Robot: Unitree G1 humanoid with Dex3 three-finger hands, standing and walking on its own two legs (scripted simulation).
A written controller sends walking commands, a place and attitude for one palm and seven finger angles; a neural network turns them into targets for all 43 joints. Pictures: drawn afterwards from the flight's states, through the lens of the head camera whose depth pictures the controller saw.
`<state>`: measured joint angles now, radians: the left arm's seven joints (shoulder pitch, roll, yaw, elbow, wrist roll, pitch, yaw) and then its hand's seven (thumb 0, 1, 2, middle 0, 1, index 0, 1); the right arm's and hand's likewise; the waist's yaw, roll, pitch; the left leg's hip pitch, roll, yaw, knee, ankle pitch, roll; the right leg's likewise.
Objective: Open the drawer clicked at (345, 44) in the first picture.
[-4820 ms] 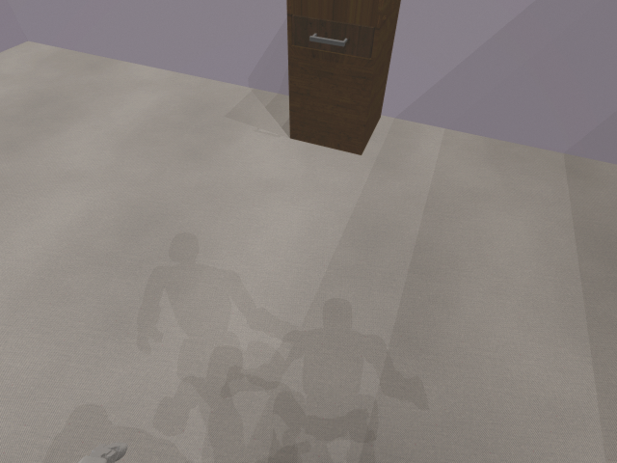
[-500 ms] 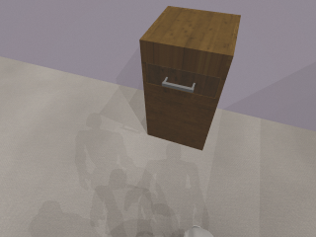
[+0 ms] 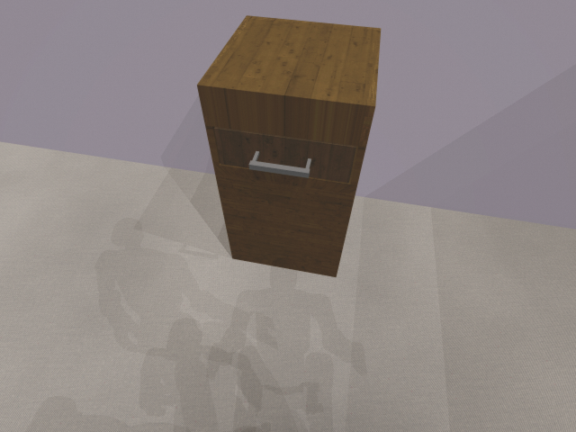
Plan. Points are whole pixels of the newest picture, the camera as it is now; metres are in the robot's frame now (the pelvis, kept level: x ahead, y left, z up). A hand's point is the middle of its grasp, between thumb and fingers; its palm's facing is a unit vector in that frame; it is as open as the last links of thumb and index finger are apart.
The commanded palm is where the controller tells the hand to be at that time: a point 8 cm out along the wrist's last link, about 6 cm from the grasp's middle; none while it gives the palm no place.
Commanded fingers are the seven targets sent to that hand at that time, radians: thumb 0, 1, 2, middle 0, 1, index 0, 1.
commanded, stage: take the last steps up to it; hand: left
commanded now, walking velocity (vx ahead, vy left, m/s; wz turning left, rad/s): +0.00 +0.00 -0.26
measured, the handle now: (280, 164) +0.79 +0.09 -0.17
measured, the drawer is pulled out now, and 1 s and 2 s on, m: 0.00 0.00 0.00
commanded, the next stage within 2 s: come to a stop and stand still in 0.96 s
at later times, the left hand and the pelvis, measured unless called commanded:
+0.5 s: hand out of the picture +0.15 +0.17 -0.16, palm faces -0.18 -0.97 -0.18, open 7.4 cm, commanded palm none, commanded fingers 0.00 0.90 0.90 -0.20 -0.30 -0.20 -0.30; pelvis +0.05 +0.00 +0.01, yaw -8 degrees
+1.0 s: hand (216, 431) +0.16 +0.13 -0.19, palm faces -0.02 -0.99 -0.15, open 7.3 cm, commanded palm none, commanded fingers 0.00 0.90 0.90 -0.20 -0.30 -0.20 -0.30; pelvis +0.21 -0.03 -0.02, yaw -6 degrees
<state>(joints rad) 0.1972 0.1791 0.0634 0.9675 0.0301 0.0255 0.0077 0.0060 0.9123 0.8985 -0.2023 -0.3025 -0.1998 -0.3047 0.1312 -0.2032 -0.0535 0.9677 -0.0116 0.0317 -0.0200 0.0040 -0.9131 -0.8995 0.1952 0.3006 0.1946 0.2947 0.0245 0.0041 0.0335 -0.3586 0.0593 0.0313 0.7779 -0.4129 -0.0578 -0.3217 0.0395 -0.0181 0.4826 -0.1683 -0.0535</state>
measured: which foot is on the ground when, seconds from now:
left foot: up 0.00-0.04, down 0.06-0.56, up 0.58-0.96, down 0.98-1.00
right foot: down 0.00-0.06, up 0.08-0.52, down 0.54-0.98, up 1.00-1.00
